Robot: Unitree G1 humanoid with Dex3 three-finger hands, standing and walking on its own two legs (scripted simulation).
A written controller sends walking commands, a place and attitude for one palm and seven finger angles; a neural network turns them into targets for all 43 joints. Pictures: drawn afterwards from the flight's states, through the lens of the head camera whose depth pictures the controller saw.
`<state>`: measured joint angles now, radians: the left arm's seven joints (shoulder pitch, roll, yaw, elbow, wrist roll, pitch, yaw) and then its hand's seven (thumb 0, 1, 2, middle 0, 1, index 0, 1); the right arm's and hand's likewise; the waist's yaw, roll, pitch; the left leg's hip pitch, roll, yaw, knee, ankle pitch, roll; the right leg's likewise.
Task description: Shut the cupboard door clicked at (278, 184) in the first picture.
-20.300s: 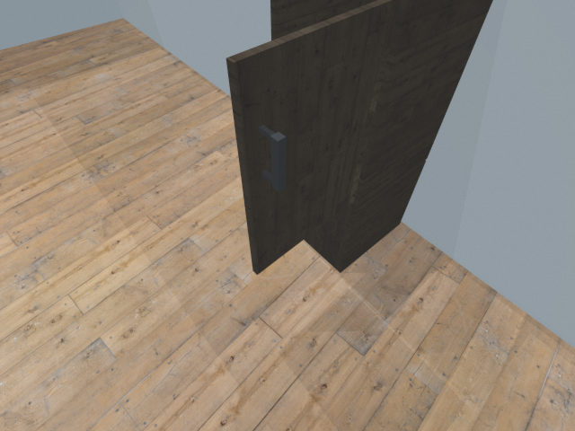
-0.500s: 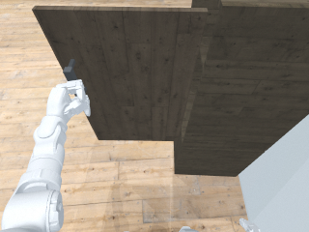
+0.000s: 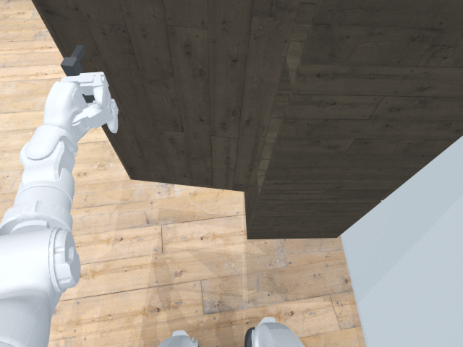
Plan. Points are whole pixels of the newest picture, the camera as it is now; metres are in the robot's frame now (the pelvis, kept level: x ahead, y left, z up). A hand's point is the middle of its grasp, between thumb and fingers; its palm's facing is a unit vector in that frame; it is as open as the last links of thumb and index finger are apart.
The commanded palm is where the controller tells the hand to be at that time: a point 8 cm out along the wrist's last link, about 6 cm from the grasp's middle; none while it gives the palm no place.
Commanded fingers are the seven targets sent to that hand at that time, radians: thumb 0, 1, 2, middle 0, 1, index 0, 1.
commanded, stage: push the door shut along its arc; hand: left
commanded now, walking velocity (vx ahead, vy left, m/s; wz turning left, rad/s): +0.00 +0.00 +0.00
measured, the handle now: (88, 83) +0.56 +0.22 +0.10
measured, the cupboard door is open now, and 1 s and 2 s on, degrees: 83 68 58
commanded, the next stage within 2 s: pull the fist back off the door in 1.24 s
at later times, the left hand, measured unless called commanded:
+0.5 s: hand (125, 88) +0.53 +0.15 +0.11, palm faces -0.29 -0.96 +0.01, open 3.1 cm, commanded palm +0.54 +0.20 +0.10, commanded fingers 0.00 0.90 0.90 -1.30 -1.50 -1.30 -1.50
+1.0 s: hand (147, 68) +0.58 +0.12 +0.11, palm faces -0.38 -0.92 +0.00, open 3.1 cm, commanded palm +0.60 +0.15 +0.10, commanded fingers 0.00 0.90 0.90 -1.30 -1.50 -1.30 -1.50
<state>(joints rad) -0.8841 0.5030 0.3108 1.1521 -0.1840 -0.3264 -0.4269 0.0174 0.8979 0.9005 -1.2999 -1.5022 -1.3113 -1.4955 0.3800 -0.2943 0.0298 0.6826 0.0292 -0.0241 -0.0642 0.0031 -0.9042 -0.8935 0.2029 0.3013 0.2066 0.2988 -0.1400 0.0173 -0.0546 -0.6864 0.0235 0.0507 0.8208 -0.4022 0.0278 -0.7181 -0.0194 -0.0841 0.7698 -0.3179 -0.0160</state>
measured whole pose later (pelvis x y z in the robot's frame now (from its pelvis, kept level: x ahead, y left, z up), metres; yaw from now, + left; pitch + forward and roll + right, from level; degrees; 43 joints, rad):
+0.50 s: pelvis +0.00 +0.01 -0.01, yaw -1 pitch +20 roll -2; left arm -1.13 0.60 0.30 1.30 -0.13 -0.27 -0.50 0.02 0.90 0.90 -1.30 -1.50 -1.30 -1.50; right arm 0.38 -0.30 0.05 0.67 0.01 -0.02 -0.06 0.00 -0.90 -0.89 0.20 0.30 0.21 0.30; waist -0.21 0.02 -0.05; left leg -0.82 0.03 0.05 0.90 -0.43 0.04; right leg -0.84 -0.01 -0.09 0.82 -0.32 -0.01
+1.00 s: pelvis +0.01 +0.01 -0.02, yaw -2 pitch +24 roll -3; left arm -1.29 0.67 0.28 1.34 -0.07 -0.18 -0.53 0.02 0.89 0.93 -1.30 -1.50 -1.30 -1.50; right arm 0.44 -0.28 0.05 0.68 -0.01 -0.01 -0.06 0.00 -0.90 -0.89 0.21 0.30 0.21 0.30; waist -0.27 0.04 -0.06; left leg -0.92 0.05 0.05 0.97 -0.47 0.04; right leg -0.93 0.01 -0.08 0.87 -0.36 -0.01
